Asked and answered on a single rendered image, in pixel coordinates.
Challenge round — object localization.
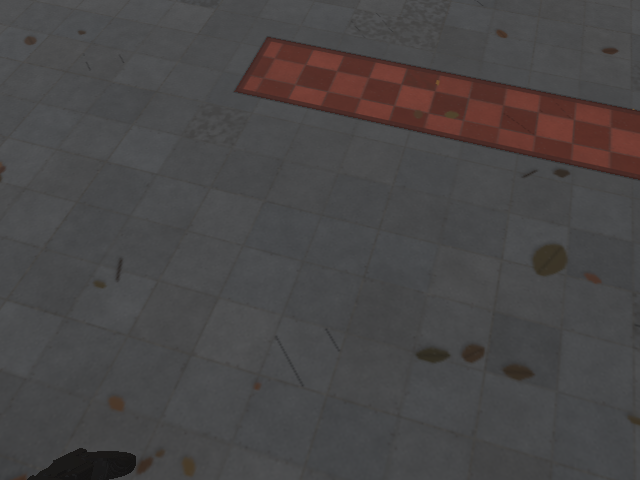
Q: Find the left robot hand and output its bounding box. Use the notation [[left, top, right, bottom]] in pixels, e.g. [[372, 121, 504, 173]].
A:
[[27, 448, 136, 480]]

